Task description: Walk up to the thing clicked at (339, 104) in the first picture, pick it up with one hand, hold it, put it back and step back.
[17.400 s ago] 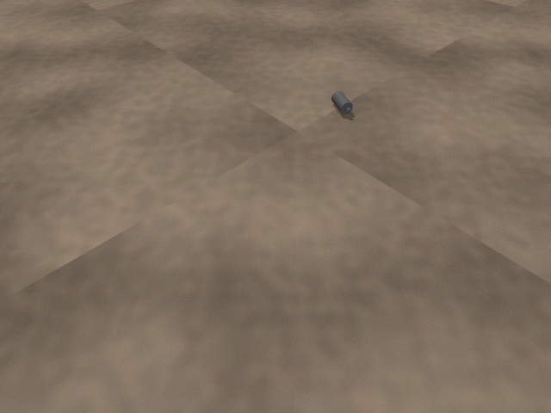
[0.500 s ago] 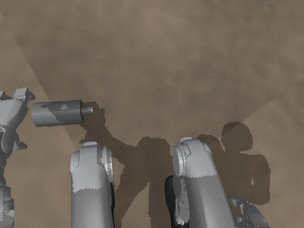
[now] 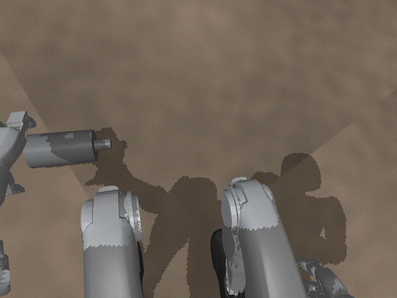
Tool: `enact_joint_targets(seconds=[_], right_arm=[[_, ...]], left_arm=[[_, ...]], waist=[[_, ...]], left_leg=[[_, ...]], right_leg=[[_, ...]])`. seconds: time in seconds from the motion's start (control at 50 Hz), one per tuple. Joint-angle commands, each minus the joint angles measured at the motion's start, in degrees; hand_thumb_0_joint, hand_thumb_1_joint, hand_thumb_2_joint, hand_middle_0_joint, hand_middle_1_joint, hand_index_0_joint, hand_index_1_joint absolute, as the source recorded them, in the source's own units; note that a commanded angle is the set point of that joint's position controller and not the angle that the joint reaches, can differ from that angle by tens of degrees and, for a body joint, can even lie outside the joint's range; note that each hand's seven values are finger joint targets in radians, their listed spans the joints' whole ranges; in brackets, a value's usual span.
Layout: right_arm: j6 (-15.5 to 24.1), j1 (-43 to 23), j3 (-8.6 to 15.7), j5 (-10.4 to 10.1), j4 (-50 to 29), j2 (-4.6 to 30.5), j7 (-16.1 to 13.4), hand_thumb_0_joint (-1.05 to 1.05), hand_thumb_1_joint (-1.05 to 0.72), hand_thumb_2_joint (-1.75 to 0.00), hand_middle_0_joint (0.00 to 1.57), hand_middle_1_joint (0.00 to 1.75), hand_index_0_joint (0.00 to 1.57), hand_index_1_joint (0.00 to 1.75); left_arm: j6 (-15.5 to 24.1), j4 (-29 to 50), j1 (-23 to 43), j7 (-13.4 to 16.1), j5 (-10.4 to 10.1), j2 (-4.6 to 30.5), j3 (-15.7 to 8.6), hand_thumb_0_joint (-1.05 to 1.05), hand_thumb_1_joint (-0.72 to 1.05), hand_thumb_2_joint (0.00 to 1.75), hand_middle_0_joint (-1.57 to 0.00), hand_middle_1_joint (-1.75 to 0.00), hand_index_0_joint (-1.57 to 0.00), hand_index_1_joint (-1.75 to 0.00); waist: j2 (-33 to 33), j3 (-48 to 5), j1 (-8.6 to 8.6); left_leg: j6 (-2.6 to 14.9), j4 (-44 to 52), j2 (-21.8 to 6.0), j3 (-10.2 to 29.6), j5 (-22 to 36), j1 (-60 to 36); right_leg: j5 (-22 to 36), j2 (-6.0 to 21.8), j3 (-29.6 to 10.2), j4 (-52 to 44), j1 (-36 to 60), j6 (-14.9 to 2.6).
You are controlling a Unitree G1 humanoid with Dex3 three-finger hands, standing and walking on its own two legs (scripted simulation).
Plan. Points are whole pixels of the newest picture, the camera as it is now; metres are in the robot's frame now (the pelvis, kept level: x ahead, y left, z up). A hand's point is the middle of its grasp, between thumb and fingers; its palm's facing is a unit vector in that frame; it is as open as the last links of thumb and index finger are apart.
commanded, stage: approach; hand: left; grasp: from above
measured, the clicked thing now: (72, 147) +0.44 +0.30 -0.29
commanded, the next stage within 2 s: rest palm in 1.68 s
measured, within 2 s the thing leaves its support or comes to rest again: neither
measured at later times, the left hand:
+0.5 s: hand (63, 135) +0.44 +0.29 -0.18, palm faces -0.34 -0.06 -0.94, open 14.0 cm
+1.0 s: hand (40, 160) +0.39 +0.33 -0.19, palm faces -0.44 -0.13 -0.89, open 13.9 cm
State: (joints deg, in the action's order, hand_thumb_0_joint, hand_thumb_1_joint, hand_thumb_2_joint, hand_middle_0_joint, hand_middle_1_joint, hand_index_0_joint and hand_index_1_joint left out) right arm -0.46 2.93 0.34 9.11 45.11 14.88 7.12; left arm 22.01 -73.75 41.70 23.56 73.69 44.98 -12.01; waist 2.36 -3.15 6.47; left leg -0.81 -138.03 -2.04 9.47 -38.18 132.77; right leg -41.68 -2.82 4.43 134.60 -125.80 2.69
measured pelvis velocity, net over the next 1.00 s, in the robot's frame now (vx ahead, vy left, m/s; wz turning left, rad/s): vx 0.00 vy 0.00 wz -0.02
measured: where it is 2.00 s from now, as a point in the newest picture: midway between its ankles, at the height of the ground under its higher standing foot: (181, 287)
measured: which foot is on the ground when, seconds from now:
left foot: down 0.00-1.00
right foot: down 0.00-1.00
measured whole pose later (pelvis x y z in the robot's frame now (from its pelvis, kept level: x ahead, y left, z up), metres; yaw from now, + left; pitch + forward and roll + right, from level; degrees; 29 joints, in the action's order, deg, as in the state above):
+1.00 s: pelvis +0.00 +0.00 -0.01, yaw -1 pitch +31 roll -10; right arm -0.2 4.8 -2.5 9.8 43.9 15.9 7.7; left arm 24.8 -68.6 40.1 22.4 71.5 44.6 -9.4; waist 3.4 0.9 7.7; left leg -1.1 -140.8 -1.5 10.9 -39.1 133.2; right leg -42.5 -2.9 5.5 136.4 -125.5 2.7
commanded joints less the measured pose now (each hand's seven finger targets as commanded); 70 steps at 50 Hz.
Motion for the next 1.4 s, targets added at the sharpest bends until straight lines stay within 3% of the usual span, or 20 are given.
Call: enact_joint_targets(seconds=[0.0, 0.08, 0.2, 0.28, 0.4, 0.46, 0.54, 0.64, 0.7, 0.78, 0.82, 0.86, 0.9, 0.98, 1.04, 1.1, 1.2, 1.26, 1.36, 1.38], right_arm=[[0.7, 9.1, 3.8, -0.2, -1.3, 13.2, -0.7, 0.00, -0.91, -0.90, 0.20, 0.30, 0.20, 0.30], [0.9, 9.2, 4.0, 0.1, -1.2, 13.6, -0.6, 0.00, -0.90, -0.89, 0.20, 0.30, 0.20, 0.30], [1.8, 11.0, 3.4, 0.3, 0.1, 13.4, -0.6, 0.00, -0.91, -0.90, 0.20, 0.30, 0.20, 0.30], [2.9, 12.0, 3.5, 0.5, 0.2, 13.8, -0.7, 0.00, -0.91, -0.90, 0.20, 0.30, 0.20, 0.30], [3.0, 11.5, 2.3, 0.5, -1.0, 14.1, -0.8, 0.00, -0.91, -0.90, 0.20, 0.30, 0.20, 0.30], [3.1, 11.2, 1.1, 0.3, -1.5, 13.6, -0.7, 0.00, -0.91, -0.90, 0.20, 0.30, 0.20, 0.30], [3.3, 11.8, -0.5, -0.3, -2.2, 13.6, -0.6, 0.00, -0.91, -0.90, 0.20, 0.30, 0.20, 0.30], [3.1, 11.4, -0.3, -0.9, -3.3, 13.0, -0.5, 0.00, -0.91, -0.90, 0.20, 0.30, 0.20, 0.30], [2.4, 12.5, 0.1, -1.0, -3.0, 13.5, -0.3, 0.00, -0.91, -0.90, 0.20, 0.30, 0.20, 0.30], [2.1, 14.0, 0.5, -0.5, -2.2, 14.5, -0.2, 0.00, -0.91, -0.90, 0.20, 0.30, 0.20, 0.30], [2.0, 14.1, 0.6, -0.4, -2.2, 15.6, -0.3, 0.00, -0.91, -0.90, 0.20, 0.30, 0.20, 0.30], [1.6, 13.6, 1.3, 0.2, -3.0, 15.7, -0.4, 0.00, -0.91, -0.90, 0.20, 0.30, 0.20, 0.30], [1.0, 12.1, 1.7, 0.4, -3.2, 15.2, -0.3, 0.00, -0.91, -0.90, 0.20, 0.30, 0.20, 0.30], [0.7, 9.4, 3.0, 0.8, -2.4, 15.4, -0.2, 0.00, -0.90, -0.89, 0.20, 0.30, 0.20, 0.30], [0.7, 8.9, 3.0, 0.7, -1.7, 15.4, -0.6, 0.00, -0.90, -0.90, 0.20, 0.30, 0.20, 0.30], [1.4, 9.4, 2.7, 0.3, -0.8, 15.0, -1.0, 0.00, -0.90, -0.90, 0.20, 0.30, 0.20, 0.30], [2.7, 12.1, 0.6, 0.1, -0.3, 15.3, -1.0, 0.00, -0.91, -0.90, 0.20, 0.30, 0.20, 0.30], [3.1, 11.1, -0.7, -0.5, -2.7, 15.0, -1.0, 0.00, -0.91, -0.90, 0.20, 0.30, 0.20, 0.30], [2.3, 10.5, -0.8, -1.5, -6.3, 14.6, -0.6, 0.00, -0.91, -0.90, 0.20, 0.30, 0.20, 0.30], [1.9, 11.1, -1.0, -1.3, -6.7, 14.7, -0.4, 0.00, -0.92, -0.90, 0.20, 0.30, 0.20, 0.30]], left_arm=[[0.0, 6.1, 13.3, 2.5, -0.5, 17.8, -2.4, 0.00, -0.53, 0.98, -0.06, -1.04, -0.07, -1.03], [-0.1, 5.8, 14.9, 2.9, -0.7, 16.7, -1.8, 0.00, -0.53, 0.99, -0.06, -1.04, -0.07, -1.02], [-0.3, 3.2, 19.9, 3.4, -0.2, 10.4, 4.4, 0.00, -0.52, 0.97, -0.06, -1.06, -0.08, -1.04], [-1.5, 4.4, 24.0, 6.2, 0.0, 8.1, 6.3, 0.00, -0.51, 0.95, -0.06, -1.07, -0.08, -1.05], [-7.7, 2.3, 26.0, 10.7, 1.7, 14.6, 0.3, 0.00, -0.54, 0.98, -0.06, -1.05, -0.07, -1.04], [-11.2, -1.9, 27.0, 11.0, 1.6, 14.8, 0.4, 0.00, -0.56, 0.99, -0.06, -1.04, -0.07, -1.03], [-14.2, -5.8, 24.6, 7.9, -0.3, 17.4, 0.5, 0.00, -0.56, 1.00, -0.07, -1.04, -0.07, -1.03], [-14.4, -5.1, 16.6, 0.3, -4.8, 18.0, 0.5, 0.00, -0.55, 0.98, -0.07, -1.06, -0.08, -1.04], [-12.1, -2.5, 15.5, -4.8, -6.2, 15.7, 2.7, 0.00, -0.54, 0.96, -0.06, -1.07, -0.08, -1.05], [-5.2, 2.5, 17.4, -7.3, -7.8, 11.3, 5.3, 0.00, -0.53, 0.96, -0.08, -1.07, -0.09, -1.05], [-1.3, 5.1, 17.7, -6.1, -7.6, 13.4, 3.6, 0.00, -0.52, 0.95, -0.08, -1.06, -0.10, -1.04], [2.7, 12.9, 17.7, -3.6, -7.3, 17.1, -0.2, 0.00, -0.52, 0.94, -0.08, -1.05, -0.10, -1.03], [4.6, 18.5, 15.5, -0.1, -5.6, 17.2, -0.8, 0.00, -0.51, 0.94, -0.08, -1.04, -0.10, -1.02], [3.3, 14.4, 19.3, 7.2, -0.5, 17.0, -2.1, 0.00, -0.58, 1.01, -0.06, -0.99, -0.05, -1.00], [-0.6, 11.7, 26.6, 10.3, 1.6, 15.4, 0.0, 0.00, -0.60, 1.05, -0.07, -0.96, -0.05, -0.99], [-6.1, 6.0, 31.3, 11.1, 2.1, 10.7, 5.4, 0.00, -0.58, 1.04, -0.07, -1.00, -0.06, -1.01], [-12.9, -9.5, 33.1, 6.2, 0.8, 10.6, 9.1, 0.00, -0.52, 1.00, -0.07, -1.09, -0.08, -1.07], [-14.5, -12.9, 27.6, 1.4, -1.7, 10.5, 10.3, 0.00, -0.52, 0.97, -0.06, -1.10, -0.08, -1.08], [-12.6, -5.6, 19.0, -5.3, -5.1, 17.5, 4.6, 0.00, -0.48, 0.92, -0.08, -1.12, -0.11, -1.08], [-11.8, -2.3, 18.8, -5.9, -5.8, 18.3, 3.3, 0.00, -0.48, 0.91, -0.09, -1.10, -0.12, -1.07]], waist=[[-15.9, -36.7, -1.02], [-15.0, -36.4, 0.14], [-15.2, -34.9, 3.55], [-17.8, -36.7, 4.78], [-20.7, -39.7, 3.73], [-20.5, -38.7, 4.07], [-14.6, -38.1, 4.00], [-11.3, -37.4, 2.24], [-9.1, -35.2, 3.51], [-9.2, -33.9, 5.56], [-10.3, -33.3, 5.04], [-15.4, -38.2, 2.41], [-20.4, -42.3, 1.52], [-24.4, -38.5, 3.21], [-27.3, -37.3, 5.18], [-26.2, -36.5, 6.63], [-16.9, -30.8, 8.28], [-13.3, -29.1, 6.95], [-16.2, -36.8, 2.06], [-16.4, -38.1, 2.21]], left_leg=[[2.32, 13.9, 1.2, -6.0, 8.0, -32.7], [2.34, 13.7, 1.1, -5.7, 7.7, -32.2], [2.21, 13.0, 0.9, -5.1, 7.1, -32.0], [1.77, 13.0, 0.7, -5.0, 7.6, -33.5], [1.80, 12.9, 0.5, -6.7, 10.1, -33.2], [2.20, 12.5, 0.6, -7.3, 10.3, -31.2], [3.66, 11.0, 1.0, -7.7, 9.1, -25.2], [4.00, 11.7, 1.3, -7.4, 7.7, -23.3], [3.93, 11.7, 1.5, -6.7, 7.5, -21.6], [3.12, 10.5, 1.4, -5.3, 8.4, -23.2], [2.50, 9.4, 1.3, -4.8, 9.9, -25.7], [1.70, 9.3, 1.0, -4.6, 12.1, -31.3], [1.19, 10.0, 0.6, -4.8, 14.5, -36.4], [0.49, 12.4, 0.0, -4.0, 12.0, -38.3], [0.16, 14.3, -0.1, -3.8, 7.8, -38.5], [0.51, 14.6, 0.3, -4.9, 5.4, -36.5], [2.28, 13.5, 0.7, -5.1, 3.0, -27.9], [3.07, 13.3, 1.2, -5.0, 3.3, -25.1], [2.46, 14.5, 1.9, -5.3, 10.6, -29.4], [2.48, 14.2, 2.0, -5.7, 12.0, -29.7]], right_leg=[[10.9, -1.2, 4.8, -14.1, 11.7, -4.33], [10.9, -1.1, 5.0, -13.7, 10.9, -4.27], [10.6, -1.3, 5.6, -13.8, 9.1, -4.15], [11.6, -1.3, 6.0, -13.2, 8.7, -4.06], [14.9, -1.1, 5.0, -12.7, 11.4, -4.17], [15.9, -1.0, 4.3, -12.8, 12.0, -4.32], [15.9, -1.2, 3.1, -14.7, 17.7, -3.66], [13.9, -1.4, 3.0, -15.1, 21.9, -3.43], [13.9, -1.5, 3.5, -14.9, 22.0, -3.33], [14.7, -1.8, 4.8, -14.5, 20.5, -3.48], [14.9, -1.8, 5.3, -14.3, 19.1, -3.93], [15.3, -1.6, 5.1, -13.7, 19.7, -4.39], [16.9, -1.8, 5.0, -11.8, 18.2, -4.40], [13.9, -1.3, 6.6, -9.1, 8.8, -4.91], [11.3, -0.9, 6.9, -9.6, 4.2, -5.18], [10.9, -0.8, 6.4, -11.8, 3.4, -5.15], [9.5, -1.0, 5.8, -14.4, 5.6, -4.44], [10.2, -1.0, 5.2, -14.8, 9.8, -4.20], [15.7, -0.9, 4.5, -13.0, 17.9, -4.33], [16.9, -1.0, 4.5, -13.2, 19.9, -4.15]])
